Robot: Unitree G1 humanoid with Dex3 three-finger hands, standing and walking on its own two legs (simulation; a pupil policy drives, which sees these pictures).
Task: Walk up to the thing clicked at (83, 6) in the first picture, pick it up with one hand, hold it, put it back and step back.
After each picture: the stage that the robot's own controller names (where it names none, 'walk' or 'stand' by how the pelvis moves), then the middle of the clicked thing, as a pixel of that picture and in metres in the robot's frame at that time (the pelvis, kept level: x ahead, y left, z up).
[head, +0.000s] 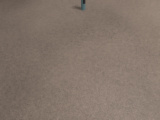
stand; (83, 1) +2.18 +0.00 -0.65
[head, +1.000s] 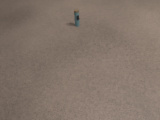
walk; (76, 18) +2.05 +0.25 -0.65
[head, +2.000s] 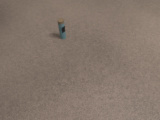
walk; (62, 29) +1.41 +0.34 -0.65
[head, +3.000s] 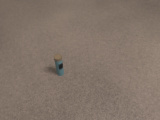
walk; (59, 65) +0.94 +0.27 -0.64
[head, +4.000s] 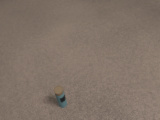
walk; (60, 97) +0.61 +0.23 -0.64
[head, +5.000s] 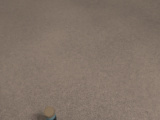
stand; (51, 117) +0.44 +0.22 -0.63
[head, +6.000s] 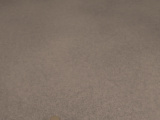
stand; out of the picture +0.41 +0.19 -0.65
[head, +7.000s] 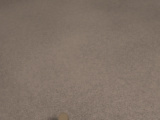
stand; out of the picture +0.41 +0.16 -0.65
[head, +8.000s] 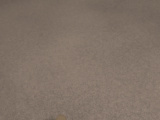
stand; out of the picture +0.40 +0.17 -0.66
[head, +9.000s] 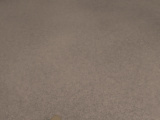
stand; out of the picture +0.39 +0.18 -0.65
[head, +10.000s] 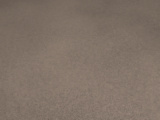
stand; out of the picture +0.37 +0.19 -0.66
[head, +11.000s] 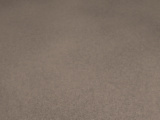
stand; out of the picture +0.37 +0.18 -0.66
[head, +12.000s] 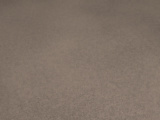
stand; out of the picture +0.37 +0.18 -0.66
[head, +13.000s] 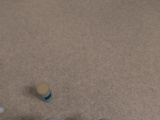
go down; (45, 93) +0.42 +0.19 -0.51
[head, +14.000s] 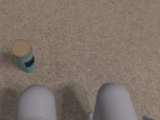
go down; (25, 58) +0.46 +0.23 -0.27
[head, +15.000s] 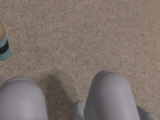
close in; out of the picture +0.45 +0.25 -0.20
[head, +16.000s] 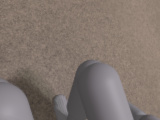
close; out of the picture +0.43 +0.28 -0.16
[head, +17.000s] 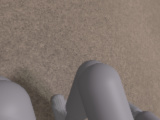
lift; out of the picture +0.42 +0.29 -0.16
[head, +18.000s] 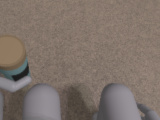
lift; (15, 67) +0.34 +0.22 -0.02
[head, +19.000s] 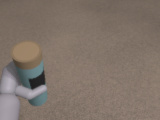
hold; (33, 78) +0.33 +0.16 +0.09
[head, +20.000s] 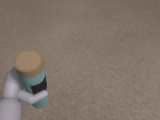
hold; (35, 83) +0.32 +0.16 +0.04
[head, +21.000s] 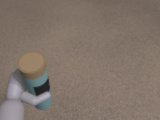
hold; (38, 85) +0.32 +0.16 +0.04
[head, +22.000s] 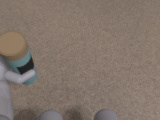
crouch; (21, 63) +0.39 +0.19 -0.02
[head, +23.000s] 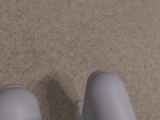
lower; out of the picture +0.48 +0.28 -0.07
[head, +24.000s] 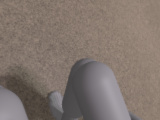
lower; out of the picture +0.45 +0.30 -0.16
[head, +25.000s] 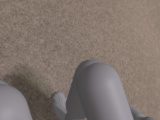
lower; out of the picture +0.43 +0.30 -0.16
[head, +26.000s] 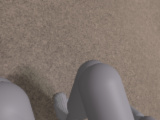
lower; out of the picture +0.42 +0.30 -0.16
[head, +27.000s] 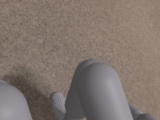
lower; out of the picture +0.42 +0.30 -0.16
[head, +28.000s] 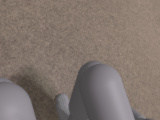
open; out of the picture +0.43 +0.28 -0.16
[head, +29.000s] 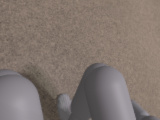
stand; out of the picture +0.41 +0.28 -0.17
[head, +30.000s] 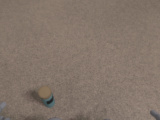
stand; (47, 97) +0.40 +0.19 -0.50
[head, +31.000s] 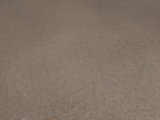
stand; out of the picture +0.38 +0.18 -0.60
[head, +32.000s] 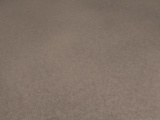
stand; out of the picture +0.38 +0.18 -0.60
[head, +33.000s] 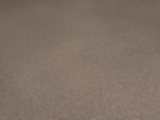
stand; out of the picture +0.40 +0.17 -0.65
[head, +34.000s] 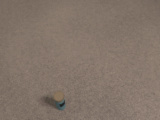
walk; (60, 101) +0.45 +0.14 -0.64
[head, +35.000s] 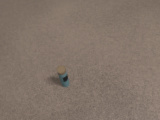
walk; (63, 77) +0.69 +0.23 -0.63
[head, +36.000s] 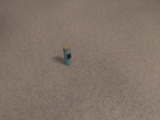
stand; (67, 55) +1.00 +0.19 -0.63
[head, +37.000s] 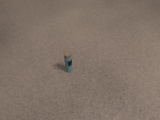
stand; (68, 62) +1.00 +0.17 -0.65
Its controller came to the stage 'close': yes
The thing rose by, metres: 0.69
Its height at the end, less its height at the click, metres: +0.00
